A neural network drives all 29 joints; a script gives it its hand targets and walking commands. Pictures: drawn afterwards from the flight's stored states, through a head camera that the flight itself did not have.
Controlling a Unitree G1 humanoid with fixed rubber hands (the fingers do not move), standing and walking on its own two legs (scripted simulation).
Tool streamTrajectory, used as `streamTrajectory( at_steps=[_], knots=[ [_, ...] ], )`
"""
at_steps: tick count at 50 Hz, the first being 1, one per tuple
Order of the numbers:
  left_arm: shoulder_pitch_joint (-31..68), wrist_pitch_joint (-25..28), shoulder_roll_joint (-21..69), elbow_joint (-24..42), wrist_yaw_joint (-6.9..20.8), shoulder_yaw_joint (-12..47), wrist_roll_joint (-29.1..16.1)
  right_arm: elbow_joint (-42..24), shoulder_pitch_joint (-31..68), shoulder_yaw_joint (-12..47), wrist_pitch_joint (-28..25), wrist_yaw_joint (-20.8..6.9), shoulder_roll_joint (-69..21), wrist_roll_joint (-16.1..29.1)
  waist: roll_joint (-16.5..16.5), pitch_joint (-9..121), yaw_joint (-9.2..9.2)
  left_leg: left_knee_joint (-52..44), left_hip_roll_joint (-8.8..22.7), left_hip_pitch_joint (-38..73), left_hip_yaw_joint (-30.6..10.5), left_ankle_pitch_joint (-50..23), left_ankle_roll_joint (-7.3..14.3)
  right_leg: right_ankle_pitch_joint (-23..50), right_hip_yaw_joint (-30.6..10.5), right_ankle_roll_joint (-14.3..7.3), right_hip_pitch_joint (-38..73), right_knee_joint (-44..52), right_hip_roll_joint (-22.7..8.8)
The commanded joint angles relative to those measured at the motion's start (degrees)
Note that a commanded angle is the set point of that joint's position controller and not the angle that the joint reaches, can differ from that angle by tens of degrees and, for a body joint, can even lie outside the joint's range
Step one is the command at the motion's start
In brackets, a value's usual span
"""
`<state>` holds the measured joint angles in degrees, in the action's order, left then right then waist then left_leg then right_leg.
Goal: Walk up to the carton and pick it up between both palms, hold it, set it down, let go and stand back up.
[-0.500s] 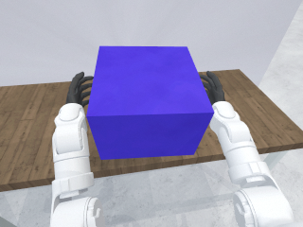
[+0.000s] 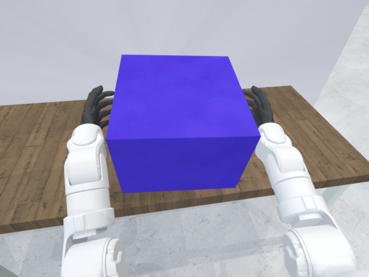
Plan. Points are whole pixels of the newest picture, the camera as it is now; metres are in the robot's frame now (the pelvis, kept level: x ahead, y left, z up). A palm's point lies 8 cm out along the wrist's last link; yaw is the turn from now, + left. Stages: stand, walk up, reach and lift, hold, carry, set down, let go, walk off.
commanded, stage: hold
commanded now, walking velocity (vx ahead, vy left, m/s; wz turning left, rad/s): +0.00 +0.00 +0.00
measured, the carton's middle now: (178, 120) +0.42 +0.01 +0.14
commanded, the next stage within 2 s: none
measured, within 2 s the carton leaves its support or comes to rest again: neither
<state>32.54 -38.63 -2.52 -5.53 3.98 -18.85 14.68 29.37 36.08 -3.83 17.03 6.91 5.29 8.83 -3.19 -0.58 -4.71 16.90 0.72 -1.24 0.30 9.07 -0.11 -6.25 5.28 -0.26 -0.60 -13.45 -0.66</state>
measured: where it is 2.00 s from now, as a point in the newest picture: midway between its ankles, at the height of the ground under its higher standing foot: outside the picture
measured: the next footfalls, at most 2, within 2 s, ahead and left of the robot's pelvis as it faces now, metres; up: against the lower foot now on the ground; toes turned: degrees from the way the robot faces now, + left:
none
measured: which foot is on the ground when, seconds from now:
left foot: down 0.00-1.00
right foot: down 0.00-1.00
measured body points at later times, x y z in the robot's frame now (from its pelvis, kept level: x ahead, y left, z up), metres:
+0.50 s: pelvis +0.00 +0.00 +0.00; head -0.04 +0.02 +0.45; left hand +0.37 +0.19 +0.19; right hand +0.37 -0.17 +0.18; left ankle +0.01 +0.12 -0.75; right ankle +0.02 -0.11 -0.75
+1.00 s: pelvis +0.00 +0.00 +0.00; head -0.04 +0.03 +0.45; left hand +0.37 +0.19 +0.19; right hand +0.37 -0.17 +0.18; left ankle +0.01 +0.12 -0.75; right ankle +0.02 -0.11 -0.75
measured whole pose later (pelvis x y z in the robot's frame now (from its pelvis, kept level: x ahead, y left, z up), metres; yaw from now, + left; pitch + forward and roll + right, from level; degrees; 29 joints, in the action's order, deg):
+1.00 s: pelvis +0.00 +0.00 +0.00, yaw +0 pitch -7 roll -1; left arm 32.1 -39.2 -2.3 -4.4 4.0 -18.6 15.0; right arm 29.0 35.9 -3.2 17.0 7.0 5.8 9.6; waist -3.3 -0.6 -4.3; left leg 17.1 0.8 -0.9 0.5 9.3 -0.1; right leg -6.2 5.0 -0.2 -0.2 -13.3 -0.6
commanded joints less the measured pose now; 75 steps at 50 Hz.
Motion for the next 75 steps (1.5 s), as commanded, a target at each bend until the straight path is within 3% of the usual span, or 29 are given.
streamTrajectory(
  at_steps=[1, 5, 10, 12, 13, 15, 18, 21, 26, 32, 37, 46, 52, 53, 55, 58, 67, 75],
  knots=[
    [29.5, 2.6, 28.4, 6.1, 7.8, 26.5, -7.4, -17.1, 36.0, 20.2, -3.7, -6.1, -28.7, 4.5, 4.5, 17.4, -0.26, -0.9, -2.9, 3.4, 1.4, -13.6, -1.6, 7.0, -0.1, 1.3, 7.0, 0.0, 3.0],
    [28.8, 2.5, 28.5, 6.9, 7.8, 27.2, -7.5, -19.9, 37.1, 21.6, -3.9, -5.6, -28.7, 5.6, 5.1, 19.1, -0.14, 0.4, -3.0, 4.0, 1.6, -16.5, -1.9, 10.3, -0.4, 1.5, 8.7, -0.7, 3.3],
    [27.7, 2.5, 27.5, 8.1, 8.0, 26.3, -7.6, -21.7, 36.5, 23.6, -3.5, -5.2, -29.7, 6.3, 2.7, 19.3, 0.73, 0.2, -3.5, 3.5, 1.6, -17.7, -1.0, 13.9, -0.9, 2.2, 9.6, -1.0, 2.9],
    [26.7, 2.7, 27.6, 8.3, 8.1, 26.5, -7.7, -22.0, 35.6, 23.8, -3.4, -4.7, -29.7, 6.9, 1.9, 19.4, 0.26, 0.6, -3.5, 3.5, 1.4, -18.1, -1.1, 15.7, -0.9, 2.4, 11.0, -1.2, 3.0],
    [27.9, 2.6, 27.5, 8.4, 8.3, 26.5, -8.0, -22.3, 36.1, 23.8, -3.3, -4.5, -30.0, 6.6, 2.0, 19.5, 0.32, 0.4, -3.4, 3.4, 1.5, -16.6, -0.9, 14.5, -0.6, 2.3, 10.4, -1.0, 3.0],
    [29.8, 2.3, 27.5, 5.5, 8.3, 25.9, -7.3, -17.8, 36.2, 20.6, -2.6, -5.1, -29.0, 4.9, 4.2, 14.0, -0.06, -1.6, -3.2, 0.8, 1.9, -9.8, -1.0, 5.3, -0.7, 1.4, 6.7, 0.4, 2.7],
    [30.9, 1.9, 28.6, 5.2, 8.1, 25.6, -7.2, -17.5, 37.6, 19.3, -3.0, -6.2, -29.6, 3.8, 4.7, 14.6, 0.06, -2.7, -2.8, 0.6, 2.0, -6.7, -0.6, 0.5, -0.5, 0.7, 4.7, 0.8, 2.6],
    [31.7, 2.7, 29.5, 7.2, 7.4, 28.2, -9.1, -19.9, 38.4, 20.2, -3.8, -6.2, -29.9, 4.0, 4.8, 19.8, -0.14, -1.5, -2.7, 2.3, 1.5, -10.6, -0.8, 4.2, -0.5, 0.7, 6.5, 0.1, 2.8],
    [32.0, 3.0, 29.6, 4.5, 7.6, 27.8, -8.8, -17.8, 38.0, 19.0, -3.8, -6.1, -29.7, 2.9, 4.5, 18.6, -1.01, -1.6, -2.9, 2.4, 1.5, -9.4, -1.1, 3.4, -0.1, 1.1, 5.8, 0.5, 2.8],
    [29.9, 2.7, 28.3, 4.9, 8.1, 25.4, -7.4, -18.7, 38.0, 21.5, -3.6, -5.4, -29.7, 5.0, 3.1, 19.8, 0.35, -0.4, -3.4, 2.7, 1.7, -14.1, -0.9, 9.7, -0.6, 2.1, 9.8, -0.3, 2.8],
    [30.5, 2.9, 28.3, 5.1, 8.3, 25.0, -7.5, -19.0, 38.9, 21.3, -3.8, -5.6, -29.9, 4.7, 2.7, 19.1, 0.36, -0.7, -3.2, 2.3, 1.8, -13.6, -0.7, 8.6, -0.8, 1.8, 8.0, -0.1, 2.8],
    [30.6, 2.3, 29.0, 7.0, 7.6, 27.4, -7.6, -17.3, 36.8, 19.8, -3.8, -6.3, -28.3, 4.4, 5.5, 17.6, -0.36, -1.1, -2.6, 3.5, 1.7, -12.3, -1.7, 4.3, 0.0, 0.8, 5.1, 0.5, 3.2],
    [28.7, 2.5, 28.9, 7.0, 7.7, 27.8, -8.3, -20.2, 36.6, 21.3, -3.6, -5.4, -28.1, 5.2, 4.6, 19.2, -0.86, 0.9, -3.1, 5.0, 1.2, -17.8, -2.1, 11.2, -0.4, 1.4, 7.9, -0.3, 3.3],
    [27.5, 2.5, 29.2, 9.4, 7.7, 29.0, -8.4, -21.3, 34.8, 22.2, -3.7, -5.1, -28.5, 5.9, 4.9, 21.3, -1.17, 1.6, -3.1, 6.5, 1.2, -20.2, -2.6, 13.9, -0.6, 1.4, 9.1, -0.8, 3.5],
    [28.8, 2.5, 28.1, 8.4, 7.9, 28.0, -8.0, -19.6, 35.1, 21.3, -3.0, -5.0, -27.7, 5.5, 4.7, 18.5, -1.4, 0.4, -3.2, 4.8, 1.2, -16.2, -2.4, 10.2, -0.4, 1.4, 8.3, 0.0, 3.3],
    [29.7, 2.7, 28.3, 6.3, 8.0, 27.2, -8.4, -20.5, 37.0, 20.8, -3.0, -5.5, -29.0, 4.7, 3.2, 16.5, -0.34, -1.4, -3.1, 1.4, 1.2, -12.0, -1.5, 6.5, -0.5, 1.3, 7.2, 0.4, 3.0],
    [31.3, 2.3, 28.4, 4.3, 7.7, 25.0, -7.1, -18.1, 39.6, 20.5, -3.5, -6.0, -29.9, 4.3, 3.4, 18.1, 1.03, -1.9, -3.0, 1.3, 2.0, -8.4, -0.1, 3.2, -0.8, 1.3, 7.0, 0.4, 2.6],
    [31.4, 3.1, 29.0, 4.2, 7.6, 26.8, -8.2, -18.0, 38.2, 19.9, -4.1, -5.5, -29.5, 3.8, 3.7, 20.5, -0.56, -0.6, -3.1, 3.4, 1.7, -12.2, -1.0, 7.1, -0.6, 1.3, 7.8, 0.0, 2.9]
  ],
)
